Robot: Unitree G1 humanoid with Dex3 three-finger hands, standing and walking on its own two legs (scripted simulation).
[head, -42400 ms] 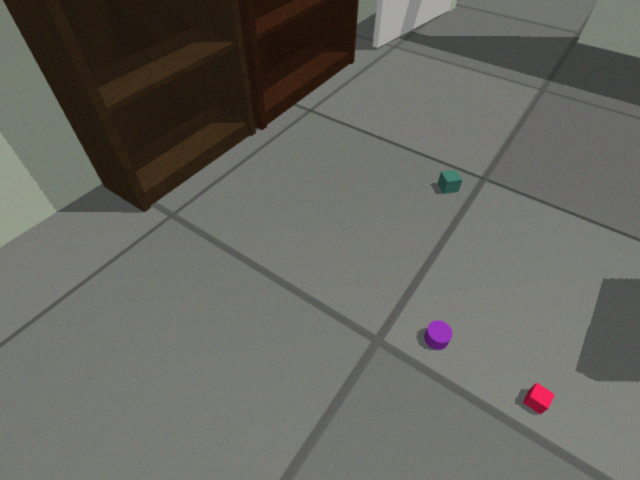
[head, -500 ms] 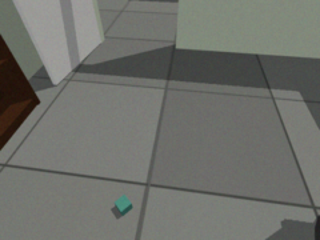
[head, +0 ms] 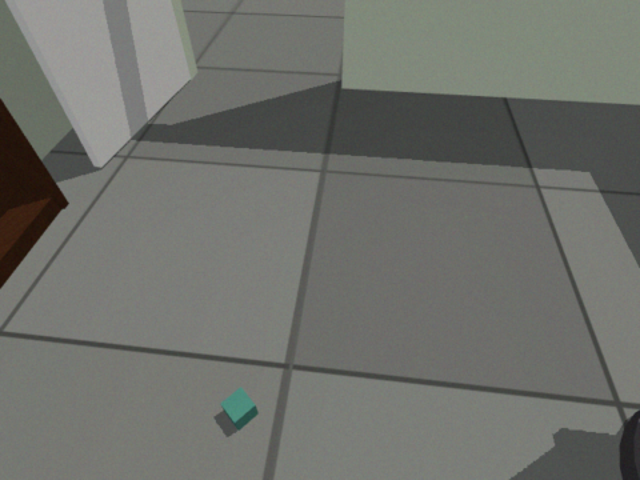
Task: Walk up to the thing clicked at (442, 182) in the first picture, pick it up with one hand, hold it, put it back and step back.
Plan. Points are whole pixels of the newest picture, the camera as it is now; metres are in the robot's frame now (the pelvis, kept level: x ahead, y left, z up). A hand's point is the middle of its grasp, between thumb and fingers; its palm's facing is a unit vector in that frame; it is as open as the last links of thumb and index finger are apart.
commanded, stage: stand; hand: left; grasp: from above
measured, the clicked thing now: (239, 408) +0.46 +0.25 -0.74
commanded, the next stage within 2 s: step back in 1.18 s
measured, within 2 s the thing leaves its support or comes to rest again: neither
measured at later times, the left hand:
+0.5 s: hand out of the picture +0.09 +0.24 -0.15, palm faces +0.01 -0.94 -0.34, open 7.3 cm
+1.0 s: hand out of the picture +0.08 +0.24 -0.15, palm faces -0.01 -0.94 -0.34, open 7.3 cm
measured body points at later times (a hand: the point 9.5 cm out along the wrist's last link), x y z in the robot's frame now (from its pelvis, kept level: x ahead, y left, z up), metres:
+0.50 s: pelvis +0.01 -0.01 +0.00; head +0.01 -0.01 +0.45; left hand +0.09 +0.29 -0.13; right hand +0.08 -0.30 -0.14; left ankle +0.03 +0.13 -0.75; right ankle +0.00 -0.13 -0.75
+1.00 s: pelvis +0.01 -0.01 +0.00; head +0.01 -0.02 +0.45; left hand +0.08 +0.29 -0.13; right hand +0.08 -0.31 -0.14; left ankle +0.03 +0.13 -0.75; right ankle +0.00 -0.13 -0.75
